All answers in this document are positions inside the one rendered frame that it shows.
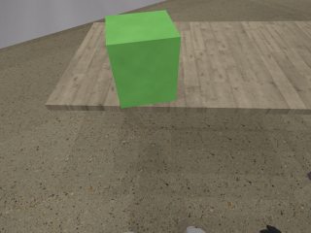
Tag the table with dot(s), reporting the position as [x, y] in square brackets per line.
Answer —
[225, 67]

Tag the carton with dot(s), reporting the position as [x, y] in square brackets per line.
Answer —
[144, 53]

